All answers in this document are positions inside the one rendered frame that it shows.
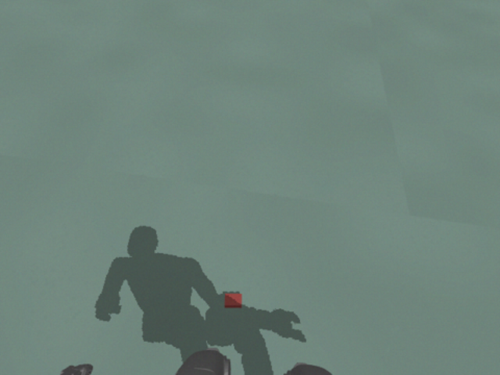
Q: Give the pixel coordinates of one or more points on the small box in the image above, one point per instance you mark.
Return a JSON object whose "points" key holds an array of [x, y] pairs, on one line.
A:
{"points": [[232, 300]]}

